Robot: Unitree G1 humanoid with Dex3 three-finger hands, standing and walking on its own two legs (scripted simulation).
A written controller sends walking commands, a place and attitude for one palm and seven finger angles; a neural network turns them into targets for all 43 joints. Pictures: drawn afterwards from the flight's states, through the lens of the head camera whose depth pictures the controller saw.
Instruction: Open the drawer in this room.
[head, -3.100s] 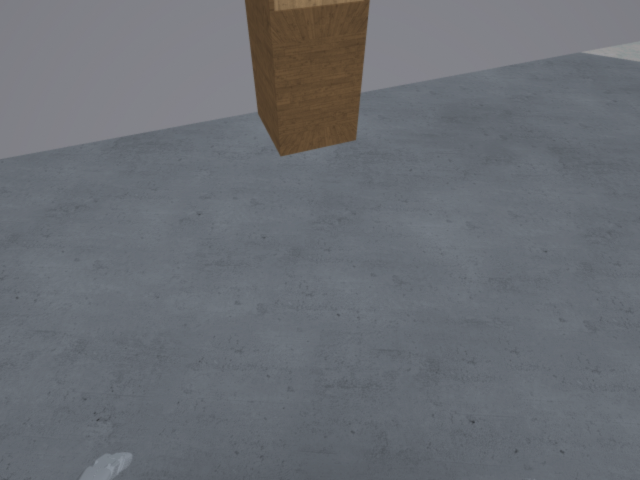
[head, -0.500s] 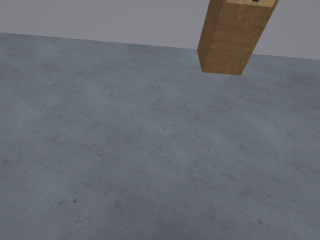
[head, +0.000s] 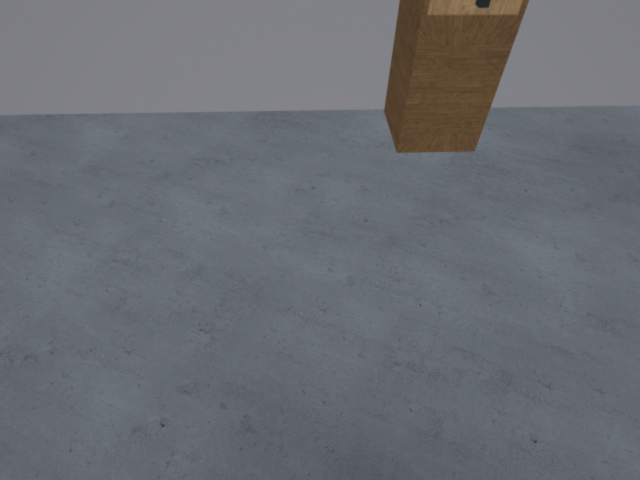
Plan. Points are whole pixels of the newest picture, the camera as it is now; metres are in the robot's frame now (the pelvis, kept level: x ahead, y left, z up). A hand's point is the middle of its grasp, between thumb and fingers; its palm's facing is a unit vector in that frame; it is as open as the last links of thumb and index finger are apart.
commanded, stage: stand and wait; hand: left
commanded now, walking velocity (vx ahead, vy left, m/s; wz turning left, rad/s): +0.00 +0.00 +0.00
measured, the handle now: out of the picture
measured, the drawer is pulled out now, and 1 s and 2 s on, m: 0.00 0.00 0.00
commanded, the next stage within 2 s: turn or walk to find it in 0.52 s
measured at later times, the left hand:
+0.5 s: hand out of the picture -0.02 +0.14 -0.18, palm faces +0.03 -0.99 -0.16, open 7.3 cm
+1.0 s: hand out of the picture +0.01 +0.21 -0.19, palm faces +0.14 -0.97 -0.21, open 7.3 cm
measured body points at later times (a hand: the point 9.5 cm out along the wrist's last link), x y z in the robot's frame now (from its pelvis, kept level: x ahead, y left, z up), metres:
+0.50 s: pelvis -0.01 -0.01 +0.00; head +0.00 -0.01 +0.45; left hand -0.02 +0.20 -0.16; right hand -0.02 -0.22 -0.16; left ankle +0.00 +0.12 -0.74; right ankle -0.01 -0.11 -0.74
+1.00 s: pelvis -0.01 +0.02 -0.01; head +0.03 +0.04 +0.44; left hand +0.00 +0.26 -0.17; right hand +0.03 -0.21 -0.16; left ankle +0.00 +0.12 -0.74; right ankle -0.03 -0.11 -0.71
